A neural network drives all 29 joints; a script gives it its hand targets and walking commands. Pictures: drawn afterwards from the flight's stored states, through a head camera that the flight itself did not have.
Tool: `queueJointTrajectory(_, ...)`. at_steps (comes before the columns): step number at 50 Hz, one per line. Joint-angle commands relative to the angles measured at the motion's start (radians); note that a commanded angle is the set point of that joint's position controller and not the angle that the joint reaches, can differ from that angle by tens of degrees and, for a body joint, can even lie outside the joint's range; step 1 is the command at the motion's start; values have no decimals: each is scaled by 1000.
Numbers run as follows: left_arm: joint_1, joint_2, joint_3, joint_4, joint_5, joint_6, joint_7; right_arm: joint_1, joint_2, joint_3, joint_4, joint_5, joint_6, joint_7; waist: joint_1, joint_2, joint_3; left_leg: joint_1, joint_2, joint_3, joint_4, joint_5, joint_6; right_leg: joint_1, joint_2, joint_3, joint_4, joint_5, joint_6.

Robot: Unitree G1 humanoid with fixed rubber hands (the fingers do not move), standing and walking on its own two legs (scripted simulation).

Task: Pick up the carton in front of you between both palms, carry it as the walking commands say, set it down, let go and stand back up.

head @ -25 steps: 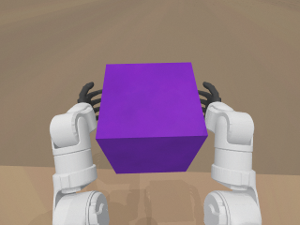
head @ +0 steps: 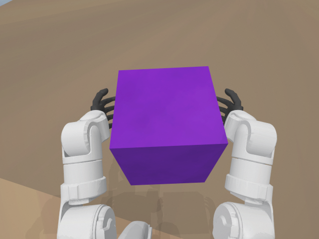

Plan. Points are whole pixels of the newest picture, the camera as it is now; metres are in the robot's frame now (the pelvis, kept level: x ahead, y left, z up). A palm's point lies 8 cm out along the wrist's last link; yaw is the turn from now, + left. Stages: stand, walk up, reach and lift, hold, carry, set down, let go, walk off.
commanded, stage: carry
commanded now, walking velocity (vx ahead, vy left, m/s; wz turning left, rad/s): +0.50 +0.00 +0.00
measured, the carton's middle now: (165, 131) +0.37 +0.04 +0.07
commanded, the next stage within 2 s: none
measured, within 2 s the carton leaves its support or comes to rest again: neither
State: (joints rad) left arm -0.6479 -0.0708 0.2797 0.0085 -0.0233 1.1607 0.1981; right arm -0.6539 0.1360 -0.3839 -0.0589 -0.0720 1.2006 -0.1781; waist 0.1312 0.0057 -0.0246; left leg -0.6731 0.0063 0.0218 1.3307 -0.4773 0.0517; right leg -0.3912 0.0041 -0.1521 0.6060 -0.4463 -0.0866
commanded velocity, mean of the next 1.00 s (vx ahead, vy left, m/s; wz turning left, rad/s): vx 0.50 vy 0.00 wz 0.00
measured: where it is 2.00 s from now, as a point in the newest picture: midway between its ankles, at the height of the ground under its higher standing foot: (180, 100)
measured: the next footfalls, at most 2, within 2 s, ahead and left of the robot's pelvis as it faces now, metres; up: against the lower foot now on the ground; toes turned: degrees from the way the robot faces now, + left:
left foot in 0.18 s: +0.30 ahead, +0.12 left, +0.03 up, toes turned +6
right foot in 0.60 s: +0.58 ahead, -0.09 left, +0.03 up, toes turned -7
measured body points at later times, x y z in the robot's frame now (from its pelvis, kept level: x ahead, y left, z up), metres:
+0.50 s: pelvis +0.33 +0.03 +0.05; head +0.35 +0.03 +0.50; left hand +0.71 +0.15 +0.21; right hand +0.69 -0.15 +0.21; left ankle +0.26 +0.12 -0.69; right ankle +0.44 -0.09 -0.65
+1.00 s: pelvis +0.68 +0.00 +0.05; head +0.70 +0.00 +0.49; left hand +1.01 +0.16 +0.14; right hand +1.01 -0.15 +0.13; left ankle +0.81 +0.11 -0.68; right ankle +0.54 -0.08 -0.69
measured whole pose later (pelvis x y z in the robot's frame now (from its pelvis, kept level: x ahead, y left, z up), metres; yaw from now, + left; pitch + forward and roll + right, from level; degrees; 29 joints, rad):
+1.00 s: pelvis +0.68 +0.00 +0.05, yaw +0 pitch +5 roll +1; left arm -0.40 -0.17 0.26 -0.14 0.04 1.07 0.14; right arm -0.38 0.16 -0.26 -0.18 -0.05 1.09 -0.15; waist 0.02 0.00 -0.06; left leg -0.55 0.03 0.15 0.46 -0.02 0.00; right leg -0.04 0.00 -0.13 0.32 -0.37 -0.03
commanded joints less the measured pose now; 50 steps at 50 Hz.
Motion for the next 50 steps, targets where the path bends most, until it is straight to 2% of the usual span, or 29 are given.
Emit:
queueJointTrajectory(1, -811, -887, -685, -200, -347, -34, -85, -584, 650, 559, -37, 104, -53, -6, -54, -85, -440, -184, 62, -19, -155, 41, -2, 483, -279, 406, -234, 199, -168)
queueJointTrajectory(4, -706, -811, -650, -169, -304, -20, -66, -552, 595, 579, -62, 120, -41, -11, -62, -109, -401, -2, 50, 39, -474, 135, -10, 384, -238, 251, -268, 275, -130)
queueJointTrajectory(6, -651, -766, -619, -136, -261, -2, -55, -541, 575, 592, -56, 134, -23, -7, -92, -150, -377, 154, -8, 155, -607, 147, -9, 338, -224, 180, -265, 372, -92)
queueJointTrajectory(7, -629, -749, -601, -120, -239, 8, -51, -543, 577, 600, -49, 146, -14, -4, -125, -150, -385, 265, -45, 200, -657, 179, -3, 316, -219, 142, -199, 494, -68)
queueJointTrajectory(8, -611, -730, -581, -109, -215, 19, -46, -538, 581, 606, -32, 160, -7, 0, -174, -123, -413, 418, -93, 257, -738, 226, 8, 287, -191, 64, -65, 643, -32)
queueJointTrajectory(9, -595, -709, -560, -96, -186, 31, -41, -523, 580, 608, -7, 176, -2, 3, -219, -58, -491, 658, -99, 226, -739, 198, 35, 197, -147, -2, 137, 723, 8)
queueJointTrajectory(10, -579, -688, -530, -102, -159, 43, -37, -531, 582, 612, 0, 187, -2, 3, -240, 151, -602, 889, 168, -285, -840, -65, 168, -53, -62, 2, 462, 481, 81)
queueJointTrajectory(11, -587, -675, -507, -102, -137, 52, -34, -551, 605, 624, 2, 201, -1, 4, -248, 301, -555, 962, 300, -685, -1001, 24, 254, -302, 72, 77, 628, -60, 89)
queueJointTrajectory(12, -603, -683, -487, -89, -116, 53, -29, -592, 638, 638, -28, 228, 4, 10, -228, 206, -487, 952, 330, -705, -990, 227, 271, -422, 59, 157, 784, -105, 66)
queueJointTrajectory(13, -588, -695, -453, -71, -88, 53, -26, -660, 697, 685, -65, 275, 1, 22, -224, 74, -472, 916, 329, -594, -911, 399, 251, -459, 14, 174, 836, -77, 47)
queueJointTrajectory(14, -577, -710, -439, -61, -68, 50, -26, -731, 742, 733, -107, 331, -9, 38, -224, -8, -455, 848, 313, -512, -890, 478, 221, -456, -15, 186, 802, -26, 32)
queueJointTrajectory(16, -589, -737, -440, -53, -48, 38, -25, -837, 800, 778, -163, 405, -29, 58, -181, 26, -451, 740, 276, -386, -934, 388, 159, -376, -41, 189, 670, 52, 17)
queueJointTrajectory(19, -593, -730, -460, -74, -37, 26, -17, -831, 780, 772, -162, 425, -43, 64, -185, 85, -420, 719, 259, -270, -981, 382, 165, -359, -46, 147, 503, 89, 28)
queueJointTrajectory(22, -555, -685, -463, -62, -30, 38, -9, -727, 720, 725, -92, 384, -29, 50, -193, 112, -394, 726, 238, -153, -977, 516, 161, -325, -52, 106, 255, 169, 46)
queueJointTrajectory(26, -550, -674, -477, -35, -60, 65, -24, -631, 671, 654, 3, 296, -3, 29, -196, 136, -342, 701, 198, -32, -945, 682, 90, -175, -8, 8, -2, 315, 36)
queueJointTrajectory(27, -564, -679, -480, -26, -71, 69, -29, -623, 664, 640, 17, 277, 2, 26, -183, 148, -339, 696, 195, -9, -907, 790, 70, -112, 12, -13, -47, 338, 26)
queueJointTrajectory(28, -570, -686, -482, -10, -80, 71, -34, -619, 658, 627, 28, 261, 7, 22, -148, 145, -358, 682, 177, 42, -816, 905, 39, -2, 39, -51, -111, 375, 19)
queueJointTrajectory(29, -571, -691, -480, 9, -86, 72, -38, -604, 656, 616, 43, 244, 12, 19, -117, 114, -410, 615, 144, 95, -678, 932, 2, 183, 55, -66, -130, 367, 4)
queueJointTrajectory(30, -543, -698, -473, 31, -90, 71, -40, -619, 645, 602, 53, 225, 16, 15, -66, 47, -477, 452, 117, 106, -479, 714, -34, 406, -46, 89, -123, 288, -16)
queueJointTrajectory(31, -564, -678, -461, 38, -90, 70, -38, -613, 654, 590, 76, 212, 21, 10, -91, -164, -508, 211, 15, 92, -244, 301, -67, 542, -297, 531, -193, 285, -80)
queueJointTrajectory(32, -598, -708, -471, 50, -101, 64, -36, -626, 655, 572, 67, 196, 20, 7, -83, -320, -507, -36, -90, 19, -66, -10, -66, 670, -383, 779, -275, 355, -183)
queueJointTrajectory(33, -599, -752, -483, 35, -118, 56, -43, -627, 685, 576, 70, 185, 17, 6, -91, -249, -493, -105, -17, -40, 21, -13, -39, 659, -378, 714, -238, 394, -197)
queueJointTrajectory(34, -620, -810, -508, 13, -143, 42, -55, -624, 723, 579, 73, 180, 8, 10, -81, -137, -466, -115, 9, -39, 1, 34, -33, 600, -342, 621, -229, 469, -179)
queueJointTrajectory(35, -666, -863, -537, -27, -169, 24, -70, -626, 768, 588, 71, 175, -7, 17, -89, -61, -445, -98, 39, -41, -60, 75, -30, 541, -327, 536, -235, 503, -149)
queueJointTrajectory(37, -723, -942, -593, -73, -205, -12, -93, -625, 834, 617, 62, 167, -42, 29, -107, -72, -451, -39, 62, -37, -188, 112, -32, 476, -300, 427, -273, 485, -106)
queueJointTrajectory(39, -696, -964, -625, -89, -215, -44, -106, -588, 860, 656, 54, 164, -76, 36, -105, -112, -457, -18, 55, -1, -306, 131, -44, 478, -285, 355, -303, 487, -107)
queueJointTrajectory(41, -604, -959, -640, -84, -204, -64, -112, -511, 865, 686, 44, 157, -102, 38, -103, -117, -447, -26, 61, 22, -445, 183, -57, 512, -270, 291, -318, 528, -110)
queueJointTrajectory(47, -327, -929, -690, -161, -161, -87, -128, -309, 868, 797, -86, 189, -129, 71, -85, -133, -362, 88, 6, 141, -824, 447, -61, 586, -198, 111, -292, 855, -33)
queueJointTrajectory(50, -171, -907, -721, -248, -140, -74, -131, -201, 852, 849, -195, 220, -117, 90, -108, -146, -388, 330, -40, 213, -985, 539, -29, 568, -170, 33, -146, 1041, 13)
